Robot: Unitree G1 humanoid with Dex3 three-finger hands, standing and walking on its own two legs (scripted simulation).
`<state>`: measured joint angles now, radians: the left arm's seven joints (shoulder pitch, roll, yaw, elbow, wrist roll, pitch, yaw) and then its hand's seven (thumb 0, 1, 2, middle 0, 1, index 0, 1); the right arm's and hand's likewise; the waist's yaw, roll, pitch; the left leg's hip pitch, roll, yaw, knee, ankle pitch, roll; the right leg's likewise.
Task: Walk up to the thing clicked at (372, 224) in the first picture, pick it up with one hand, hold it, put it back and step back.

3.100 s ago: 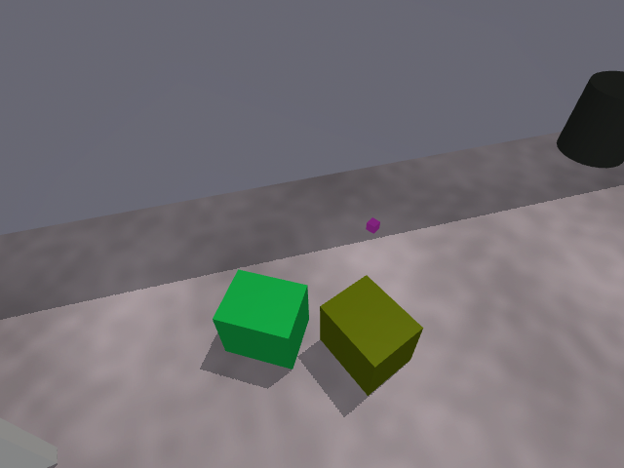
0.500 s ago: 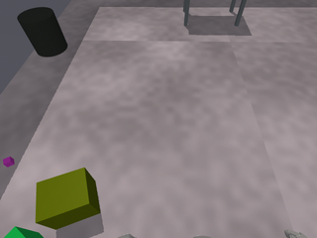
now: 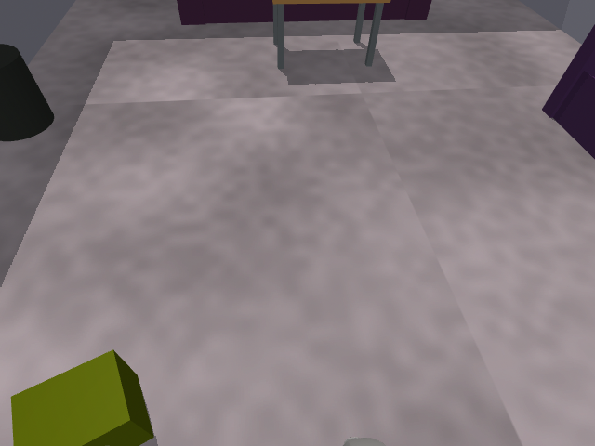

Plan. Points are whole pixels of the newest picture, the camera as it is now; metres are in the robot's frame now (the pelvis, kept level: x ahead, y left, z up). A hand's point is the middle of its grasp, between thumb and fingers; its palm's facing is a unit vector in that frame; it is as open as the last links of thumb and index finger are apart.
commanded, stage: walk up
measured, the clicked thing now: out of the picture +0.48 +1.13 -0.73
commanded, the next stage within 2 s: stand in 0.78 s
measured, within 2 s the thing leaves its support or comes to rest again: neither
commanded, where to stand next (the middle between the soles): +0.06 -0.02 m, yaw -3 degrees
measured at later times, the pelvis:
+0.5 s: pelvis +0.00 -0.01 +0.01, yaw -5 degrees
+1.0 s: pelvis +0.00 -0.01 +0.02, yaw -5 degrees
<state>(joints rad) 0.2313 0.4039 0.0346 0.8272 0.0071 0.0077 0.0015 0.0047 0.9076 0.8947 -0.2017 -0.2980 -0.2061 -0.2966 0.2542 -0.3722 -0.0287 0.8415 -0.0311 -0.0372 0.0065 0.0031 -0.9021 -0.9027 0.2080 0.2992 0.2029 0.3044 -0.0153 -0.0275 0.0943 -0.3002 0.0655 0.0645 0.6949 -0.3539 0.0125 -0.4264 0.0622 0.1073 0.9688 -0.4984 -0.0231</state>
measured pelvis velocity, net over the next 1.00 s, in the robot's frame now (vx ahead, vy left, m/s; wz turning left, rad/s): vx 0.00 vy -0.01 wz -0.08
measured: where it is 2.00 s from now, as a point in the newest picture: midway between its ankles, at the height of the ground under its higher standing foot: outside the picture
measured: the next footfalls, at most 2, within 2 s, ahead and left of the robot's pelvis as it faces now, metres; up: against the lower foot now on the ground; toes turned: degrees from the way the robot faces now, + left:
right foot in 0.14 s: +0.06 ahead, -0.15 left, +0.00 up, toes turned -1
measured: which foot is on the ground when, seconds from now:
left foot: down 0.00-1.00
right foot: up 0.00-0.12, down 0.14-1.00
